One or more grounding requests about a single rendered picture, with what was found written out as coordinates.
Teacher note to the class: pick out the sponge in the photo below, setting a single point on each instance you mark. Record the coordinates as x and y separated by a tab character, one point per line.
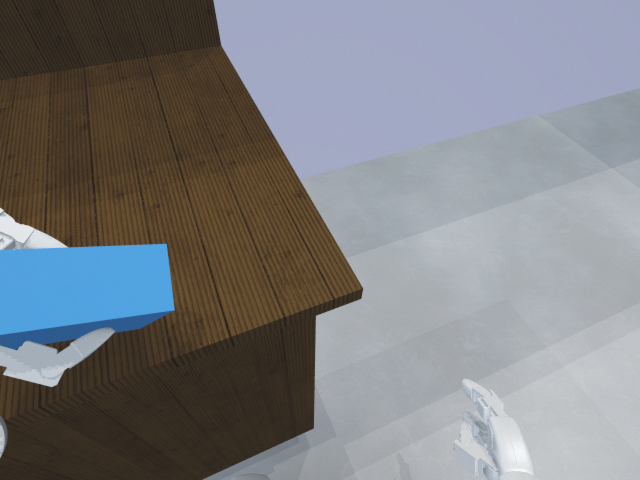
50	295

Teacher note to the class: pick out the robot left hand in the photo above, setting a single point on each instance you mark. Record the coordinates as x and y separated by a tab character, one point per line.
35	362

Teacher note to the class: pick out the table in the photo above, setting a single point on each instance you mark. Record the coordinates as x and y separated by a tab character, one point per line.
123	122

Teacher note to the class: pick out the robot right hand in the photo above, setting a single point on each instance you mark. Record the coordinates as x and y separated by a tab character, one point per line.
500	446

